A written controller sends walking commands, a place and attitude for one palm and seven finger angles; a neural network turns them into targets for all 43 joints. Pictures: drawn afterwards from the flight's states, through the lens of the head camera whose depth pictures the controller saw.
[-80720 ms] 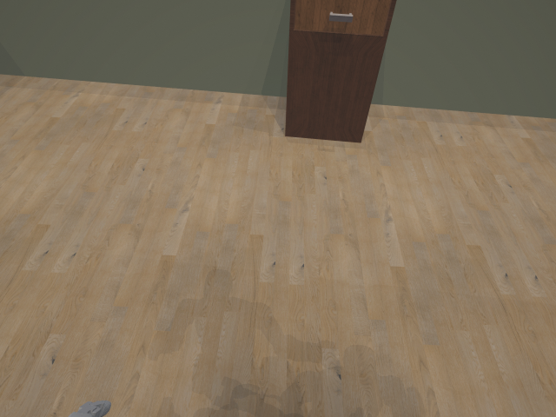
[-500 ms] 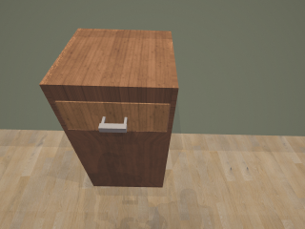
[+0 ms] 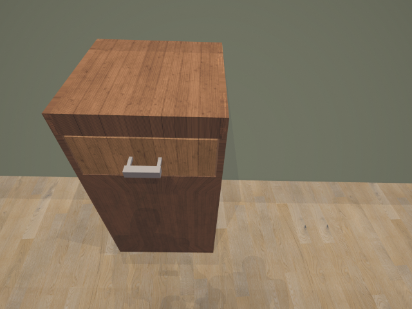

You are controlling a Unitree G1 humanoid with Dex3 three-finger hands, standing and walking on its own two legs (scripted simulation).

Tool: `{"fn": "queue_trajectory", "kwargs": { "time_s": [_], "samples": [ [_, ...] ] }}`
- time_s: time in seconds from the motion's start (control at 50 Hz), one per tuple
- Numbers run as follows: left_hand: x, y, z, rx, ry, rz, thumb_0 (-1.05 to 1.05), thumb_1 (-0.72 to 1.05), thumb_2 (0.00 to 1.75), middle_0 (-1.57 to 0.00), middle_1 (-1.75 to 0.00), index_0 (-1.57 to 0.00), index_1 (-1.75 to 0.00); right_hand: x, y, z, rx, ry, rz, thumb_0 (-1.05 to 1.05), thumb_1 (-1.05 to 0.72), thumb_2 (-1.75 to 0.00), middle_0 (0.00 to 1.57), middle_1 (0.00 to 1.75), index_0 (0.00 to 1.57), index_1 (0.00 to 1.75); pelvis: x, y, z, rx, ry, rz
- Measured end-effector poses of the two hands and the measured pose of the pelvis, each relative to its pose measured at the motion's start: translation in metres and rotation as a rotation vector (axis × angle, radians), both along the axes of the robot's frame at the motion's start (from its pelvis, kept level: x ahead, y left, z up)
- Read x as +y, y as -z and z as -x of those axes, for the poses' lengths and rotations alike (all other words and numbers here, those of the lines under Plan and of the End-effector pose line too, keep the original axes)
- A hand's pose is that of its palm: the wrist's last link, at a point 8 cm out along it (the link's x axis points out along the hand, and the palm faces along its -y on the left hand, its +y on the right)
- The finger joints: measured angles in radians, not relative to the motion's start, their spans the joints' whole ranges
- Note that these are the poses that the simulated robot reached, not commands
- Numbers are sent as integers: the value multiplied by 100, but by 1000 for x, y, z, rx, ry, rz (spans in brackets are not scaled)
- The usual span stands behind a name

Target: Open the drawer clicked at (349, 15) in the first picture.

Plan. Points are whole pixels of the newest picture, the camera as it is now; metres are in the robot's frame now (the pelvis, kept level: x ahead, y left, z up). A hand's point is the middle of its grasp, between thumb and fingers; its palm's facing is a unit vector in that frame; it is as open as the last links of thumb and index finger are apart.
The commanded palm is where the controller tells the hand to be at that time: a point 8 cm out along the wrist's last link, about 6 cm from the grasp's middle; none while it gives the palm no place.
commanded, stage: look again from close up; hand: left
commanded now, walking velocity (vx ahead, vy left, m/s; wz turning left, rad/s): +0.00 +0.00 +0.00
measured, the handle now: (143, 166) +0.50 +0.21 -0.07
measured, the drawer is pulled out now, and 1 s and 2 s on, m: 0.00 0.00 0.00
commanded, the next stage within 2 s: raise the hand with hooked fingers in 0.62 s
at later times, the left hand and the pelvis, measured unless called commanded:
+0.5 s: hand out of the picture -0.02 +0.15 -0.18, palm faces +0.03 -0.99 -0.17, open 7.4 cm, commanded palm none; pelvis +0.00 -0.01 +0.00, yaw +0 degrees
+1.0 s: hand (124, 268) +0.21 +0.18 -0.04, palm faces +0.02 -0.38 -0.92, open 7.8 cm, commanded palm +0.13 +0.19 -0.04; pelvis +0.00 -0.01 -0.03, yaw -2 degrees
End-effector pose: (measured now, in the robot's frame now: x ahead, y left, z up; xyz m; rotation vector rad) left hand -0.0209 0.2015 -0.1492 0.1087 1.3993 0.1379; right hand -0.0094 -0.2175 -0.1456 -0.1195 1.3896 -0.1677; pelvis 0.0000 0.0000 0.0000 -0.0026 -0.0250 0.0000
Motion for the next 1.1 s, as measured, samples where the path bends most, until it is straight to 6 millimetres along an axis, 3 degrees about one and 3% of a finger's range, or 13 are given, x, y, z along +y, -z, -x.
{"fn": "queue_trajectory", "kwargs": {
  "time_s": [0.34, 0.74, 0.78, 0.86, 0.92, 0.96, 1.02, 1.1],
  "samples": [
    [0, -3, 0, 6, 2, -17, 0, 91, 90, -20, -30, -20, -30, -1, 2, 11, 30, 4, -17, 0, -91, -90, 20, 30, 20, 30, -6, -1, 1, 5, 1, -3],
    [-8, -1, 2, 17, 4, -8, 0, 91, 90, -20, -30, -20, -30, -8, 1, -1, 10, -7, -8, 0, -91, -90, 20, 30, 20, 30, -10, 0, -2, 11, 2, 3],
    [1, -16, -23, -95, 112, -80, 2, 92, 90, -21, -30, -21, -30, -13, -3, -12, -85, -11, 26, 1, -92, -90, 20, 30, 20, 30, -10, 2, -1, 4, 15, -4],
    [29, -82, -100, -491, 288, -377, 6, 93, 88, -21, -32, -21, -32, -33, -13, -58, -397, 4, 93, 2, -93, -90, 20, 30, 20, 30, -11, 10, 0, 13, -1, -18],
    [23, -129, -160, -745, 531, -639, 5, 88, 87, -21, -34, -21, -34, -46, -21, -104, -587, -55, 110, 2, -92, -90, 20, 30, 20, 30, -11, 19, 3, 49, -11, -20],
    [9, -152, -190, -879, 674, -811, 4, 84, 85, -21, -37, -21, -37, -52, -30, -136, -681, -92, 112, 1, -92, -90, 20, 30, 20, 30, -12, 25, 4, 78, 4, -24],
    [-18, -163, -208, -995, 823, -948, 2, 77, 83, -21, -40, -21, -40, -58, -45, -178, -756, -134, 95, 1, -91, -90, 20, 30, 20, 30, -16, 32, 3, 117, 39, -37],
    [-43, -146, -194, -1008, 937, -981, 1, 67, 79, -22, -46, -22, -46, -56, -59, -224, -771, -215, 67, 1, -91, -90, 20, 30, 20, 30, -26, 39, 1, 155, 56, -54]
  ]
}}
